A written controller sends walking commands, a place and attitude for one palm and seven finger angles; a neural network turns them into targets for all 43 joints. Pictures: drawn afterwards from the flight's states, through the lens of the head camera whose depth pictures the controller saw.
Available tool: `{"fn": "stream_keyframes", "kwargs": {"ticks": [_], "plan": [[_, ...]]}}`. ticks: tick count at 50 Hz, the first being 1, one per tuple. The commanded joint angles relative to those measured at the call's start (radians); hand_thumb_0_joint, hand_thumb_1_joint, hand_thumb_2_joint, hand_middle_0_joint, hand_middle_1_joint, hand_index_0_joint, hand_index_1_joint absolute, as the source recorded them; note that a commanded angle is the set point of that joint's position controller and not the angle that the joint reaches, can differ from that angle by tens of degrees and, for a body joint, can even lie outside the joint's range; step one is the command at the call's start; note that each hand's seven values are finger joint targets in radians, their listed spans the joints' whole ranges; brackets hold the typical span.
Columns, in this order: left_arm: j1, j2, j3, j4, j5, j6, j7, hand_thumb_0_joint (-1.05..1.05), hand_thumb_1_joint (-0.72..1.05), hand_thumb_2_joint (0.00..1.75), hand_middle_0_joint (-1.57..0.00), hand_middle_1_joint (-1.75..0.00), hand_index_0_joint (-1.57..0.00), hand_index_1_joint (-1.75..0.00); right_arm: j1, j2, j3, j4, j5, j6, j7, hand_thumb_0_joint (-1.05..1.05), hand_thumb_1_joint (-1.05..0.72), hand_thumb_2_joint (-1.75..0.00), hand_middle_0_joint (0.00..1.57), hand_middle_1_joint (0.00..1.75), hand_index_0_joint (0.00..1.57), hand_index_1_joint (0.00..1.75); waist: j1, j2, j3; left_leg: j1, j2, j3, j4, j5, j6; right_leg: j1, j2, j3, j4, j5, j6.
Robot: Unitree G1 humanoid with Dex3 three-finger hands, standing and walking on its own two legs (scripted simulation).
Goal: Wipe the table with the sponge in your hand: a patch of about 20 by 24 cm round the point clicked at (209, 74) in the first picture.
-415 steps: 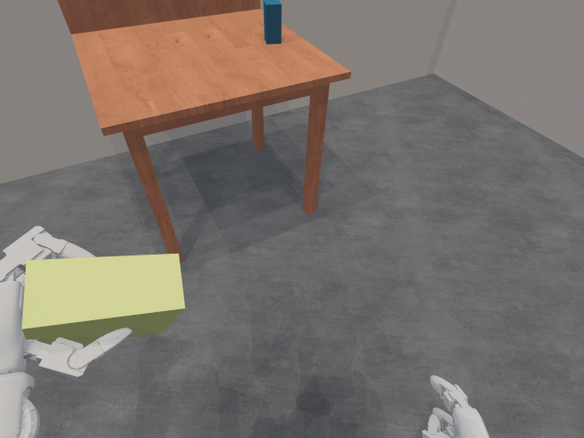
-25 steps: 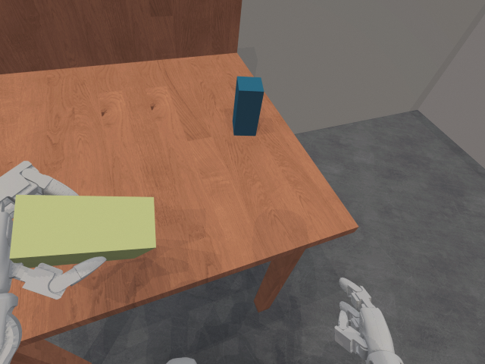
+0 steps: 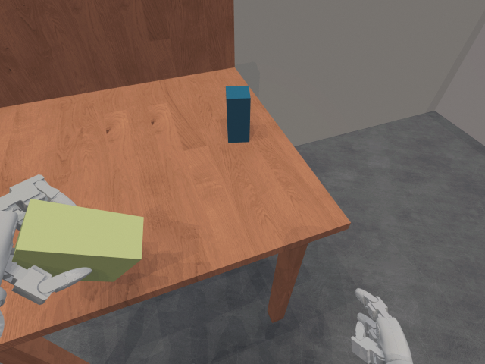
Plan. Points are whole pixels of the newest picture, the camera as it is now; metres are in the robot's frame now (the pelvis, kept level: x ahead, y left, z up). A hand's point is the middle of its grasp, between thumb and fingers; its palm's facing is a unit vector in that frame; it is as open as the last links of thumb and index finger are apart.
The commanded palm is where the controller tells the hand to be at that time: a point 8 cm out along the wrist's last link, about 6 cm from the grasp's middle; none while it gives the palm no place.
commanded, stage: turn the palm down, sponge in hand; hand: left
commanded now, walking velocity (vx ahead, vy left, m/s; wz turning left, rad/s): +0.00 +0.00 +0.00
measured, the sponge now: (96, 248) +0.23 +0.22 +0.12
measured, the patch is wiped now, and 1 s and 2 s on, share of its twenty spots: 0.00 0.00 0.00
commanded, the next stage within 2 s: move the sponge above the wiping area in 1.90 s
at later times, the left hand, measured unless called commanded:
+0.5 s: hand (68, 224) +0.24 +0.25 +0.16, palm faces +0.27 -0.54 -0.80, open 10.0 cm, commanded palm +0.20 +0.28 +0.20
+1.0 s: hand (37, 221) +0.25 +0.30 +0.15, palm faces +0.24 -0.29 -0.93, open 10.0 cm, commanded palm +0.22 +0.29 +0.20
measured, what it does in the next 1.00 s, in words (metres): stands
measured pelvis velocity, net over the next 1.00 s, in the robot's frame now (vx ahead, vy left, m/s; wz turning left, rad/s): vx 0.04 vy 0.01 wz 0.01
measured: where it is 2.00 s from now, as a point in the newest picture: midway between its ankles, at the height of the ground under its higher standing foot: outside the picture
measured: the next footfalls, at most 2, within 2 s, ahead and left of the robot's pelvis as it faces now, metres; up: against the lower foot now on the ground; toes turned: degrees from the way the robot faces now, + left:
none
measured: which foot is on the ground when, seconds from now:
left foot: down 0.00-1.00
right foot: down 0.00-1.00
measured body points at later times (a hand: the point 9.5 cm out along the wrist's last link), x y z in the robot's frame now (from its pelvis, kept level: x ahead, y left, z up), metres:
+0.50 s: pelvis +0.04 -0.03 -0.01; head +0.04 -0.05 +0.44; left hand +0.22 +0.27 +0.21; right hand +0.23 -0.26 -0.09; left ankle +0.07 +0.15 -0.72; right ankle +0.02 -0.14 -0.73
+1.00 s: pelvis +0.04 +0.01 +0.00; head +0.03 -0.02 +0.45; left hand +0.23 +0.31 +0.20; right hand +0.27 -0.19 -0.07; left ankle +0.07 +0.15 -0.73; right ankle +0.02 -0.14 -0.73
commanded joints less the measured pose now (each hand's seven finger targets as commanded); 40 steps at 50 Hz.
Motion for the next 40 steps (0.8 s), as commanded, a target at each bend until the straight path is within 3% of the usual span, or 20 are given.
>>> {"fn": "stream_keyframes", "kwargs": {"ticks": [1,5,6,10,11,15,17,20,21,23,25,26,29,30,31,33,35,36,38,40], "plan": [[-0.233,0.255,0.196,-0.281,0.027,-0.183,0.096,0.0,0.1,1.3,-1.2,-1.6,-1.2,-1.6,-0.149,-0.102,-0.059,-0.136,-0.021,-0.058,-0.018,0.0,-0.9,-0.9,0.2,0.3,0.2,0.3,0.024,0.067,-0.165,0.06,-0.092,0.02,-0.072,-0.209,0.029,-0.095,0.07,-0.045,-0.113,-0.125,-0.03],[-0.264,0.33,0.215,-0.12,0.074,-0.139,0.115,0.0,0.1,1.3,-1.2,-1.6,-1.2,-1.6,-0.127,-0.133,-0.076,-0.092,-0.014,-0.039,-0.032,0.0,-0.9,-0.9,0.2,0.3,0.2,0.3,0.008,0.11,-0.148,0.038,-0.096,0.026,-0.044,-0.229,0.032,-0.126,0.056,-0.014,-0.131,-0.151,-0.022],[-0.275,0.27,0.134,-0.116,0.087,-0.119,0.103,0.0,0.1,1.3,-1.2,-1.6,-1.2,-1.6,-0.127,-0.114,-0.066,-0.104,-0.016,-0.037,-0.036,0.0,-0.9,-0.9,0.2,0.3,0.2,0.3,0.008,0.115,-0.128,0.03,-0.1,0.025,-0.046,-0.216,0.035,-0.121,0.047,-0.017,-0.141,-0.141,-0.024],[-0.285,0.331,0.117,-0.06,0.131,-0.038,0.046,0.0,0.1,1.3,-1.2,-1.6,-1.2,-1.6,-0.152,-0.131,-0.057,-0.119,-0.003,-0.03,-0.057,0.0,-0.9,-0.9,0.2,0.3,0.2,0.3,0.016,0.075,-0.119,0.037,-0.106,0.023,-0.045,-0.208,0.044,-0.128,0.053,-0.001,-0.153,-0.17,-0.023],[-0.296,0.287,0.063,-0.086,0.14,-0.038,0.029,0.0,0.1,1.3,-1.2,-1.6,-1.2,-1.6,-0.15,-0.12,-0.051,-0.133,-0.005,-0.031,-0.06,0.0,-0.9,-0.9,0.2,0.3,0.2,0.3,0.01,0.06,-0.114,0.036,-0.104,0.019,-0.042,-0.187,0.049,-0.124,0.046,-0.009,-0.154,-0.147,-0.023],[-0.21,0.389,0.171,-0.161,0.159,-0.055,0.012,0.0,0.1,1.3,-1.2,-1.6,-1.2,-1.6,-0.163,-0.128,-0.06,-0.157,-0.006,-0.034,-0.062,0.0,-0.9,-0.9,0.2,0.3,0.2,0.3,0.048,0.047,-0.19,0.063,-0.097,0.019,-0.019,-0.095,0.05,-0.072,0.052,-0.001,-0.135,-0.075,-0.025],[-0.118,0.355,0.185,-0.162,0.155,-0.076,0.025,0.0,0.1,1.3,-1.2,-1.6,-1.2,-1.6,-0.124,-0.115,-0.064,-0.159,-0.016,-0.03,-0.06,0.0,-0.9,-0.9,0.2,0.3,0.2,0.3,0.057,0.0,-0.191,0.056,-0.089,0.019,0.003,-0.008,0.052,-0.046,0.046,-0.019,-0.118,0.041,-0.022],[-0.039,0.392,0.25,-0.183,0.166,-0.06,0.062,0.0,0.1,1.3,-1.2,-1.6,-1.2,-1.6,-0.123,-0.125,-0.075,-0.165,-0.008,-0.012,-0.049,0.0,-0.9,-0.9,0.2,0.3,0.2,0.3,0.079,0.058,-0.218,0.054,-0.088,0.037,0.016,0.062,0.046,-0.019,0.044,-0.018,-0.095,0.14,-0.023],[-0.044,0.323,0.187,-0.195,0.173,-0.054,0.075,0.0,0.1,1.3,-1.2,-1.6,-1.2,-1.6,-0.106,-0.112,-0.071,-0.174,-0.005,-0.004,-0.046,0.0,-0.9,-0.9,0.2,0.3,0.2,0.3,0.069,0.048,-0.198,0.041,-0.087,0.037,0.019,0.097,0.047,-0.016,0.037,-0.03,-0.088,0.189,-0.024],[0.011,0.322,0.193,-0.176,0.187,-0.026,0.096,0.0,0.1,1.3,-1.2,-1.6,-1.2,-1.6,-0.079,-0.128,-0.089,-0.174,-0.004,0.016,-0.048,0.0,-0.9,-0.9,0.2,0.3,0.2,0.3,0.073,0.01,-0.213,0.039,-0.081,0.044,0.03,0.142,0.051,-0.005,0.033,-0.025,-0.074,0.256,-0.019],[0.003,0.357,0.205,-0.178,0.226,0.02,0.109,0.0,0.1,1.3,-1.2,-1.6,-1.2,-1.6,-0.104,-0.138,-0.091,-0.179,0.006,0.033,-0.049,0.0,-0.9,-0.9,0.2,0.3,0.2,0.3,0.07,0.042,-0.211,0.044,-0.079,0.05,0.029,0.142,0.047,-0.018,0.034,-0.017,-0.075,0.245,-0.02],[-0.022,0.309,0.14,-0.212,0.246,0.026,0.113,0.0,0.1,1.3,-1.2,-1.6,-1.2,-1.6,-0.088,-0.126,-0.083,-0.192,0.003,0.038,-0.05,0.0,-0.9,-0.9,0.2,0.3,0.2,0.3,0.065,0.027,-0.21,0.04,-0.082,0.043,0.029,0.164,0.051,-0.013,0.031,-0.03,-0.069,0.266,-0.022],[-0.019,0.331,0.127,-0.229,0.281,0.048,0.099,0.0,0.1,1.3,-1.2,-1.6,-1.2,-1.6,-0.083,-0.136,-0.09,-0.194,0.003,0.047,-0.063,0.0,-0.9,-0.9,0.2,0.3,0.2,0.3,0.056,-0.012,-0.232,0.059,-0.079,0.04,0.036,0.175,0.058,-0.02,0.031,-0.027,-0.063,0.292,-0.013],[-0.04,0.367,0.152,-0.237,0.303,0.062,0.1,0.0,0.1,1.3,-1.2,-1.6,-1.2,-1.6,-0.127,-0.136,-0.084,-0.196,0.012,0.045,-0.065,0.0,-0.9,-0.9,0.2,0.3,0.2,0.3,0.057,0.032,-0.236,0.067,-0.08,0.039,0.032,0.147,0.054,-0.033,0.037,-0.019,-0.069,0.243,-0.018],[-0.068,0.319,0.09,-0.272,0.32,0.056,0.098,0.0,0.1,1.3,-1.2,-1.6,-1.2,-1.6,-0.109,-0.121,-0.074,-0.207,0.004,0.043,-0.067,0.0,-0.9,-0.9,0.2,0.3,0.2,0.3,0.054,0.022,-0.234,0.071,-0.085,0.032,0.036,0.165,0.059,-0.035,0.034,-0.031,-0.068,0.257,-0.019],[-0.036,0.321,0.083,-0.266,0.343,0.052,0.095,0.0,0.1,1.3,-1.2,-1.6,-1.2,-1.6,-0.096,-0.128,-0.083,-0.195,0.002,0.044,-0.071,0.0,-0.9,-0.9,0.2,0.3,0.2,0.3,0.051,0.018,-0.244,0.084,-0.076,0.028,0.032,0.171,0.059,-0.039,0.033,-0.035,-0.066,0.263,-0.017],[-0.054,0.37,0.121,-0.288,0.38,0.072,0.11,0.0,0.1,1.3,-1.2,-1.6,-1.2,-1.6,-0.146,-0.126,-0.076,-0.198,0.009,0.043,-0.07,0.0,-0.9,-0.9,0.2,0.3,0.2,0.3,0.061,0.06,-0.25,0.091,-0.075,0.024,0.027,0.155,0.053,-0.042,0.041,-0.027,-0.065,0.222,-0.026],[-0.073,0.316,0.062,-0.305,0.397,0.074,0.117,0.0,0.1,1.3,-1.2,-1.6,-1.2,-1.6,-0.126,-0.113,-0.068,-0.204,0.002,0.044,-0.069,0.0,-0.9,-0.9,0.2,0.3,0.2,0.3,0.059,0.065,-0.247,0.086,-0.076,0.02,0.025,0.173,0.056,-0.039,0.038,-0.041,-0.066,0.231,-0.029],[-0.054,0.324,0.065,-0.275,0.424,0.096,0.13,0.0,0.1,1.3,-1.2,-1.6,-1.2,-1.6,-0.12,-0.123,-0.074,-0.193,0.002,0.055,-0.066,0.0,-0.9,-0.9,0.2,0.3,0.2,0.3,0.061,0.05,-0.246,0.08,-0.065,0.01,0.007,0.177,0.05,-0.036,0.038,-0.046,-0.066,0.218,-0.03],[-0.075,0.373,0.109,-0.266,0.462,0.148,0.148,0.0,0.1,1.3,-1.2,-1.6,-1.2,-1.6,-0.176,-0.124,-0.066,-0.19,0.011,0.062,-0.059,0.0,-0.9,-0.9,0.2,0.3,0.2,0.3,0.082,0.129,-0.25,0.082,-0.061,0.001,-0.013,0.159,0.038,-0.026,0.046,-0.039,-0.067,0.169,-0.045]]}}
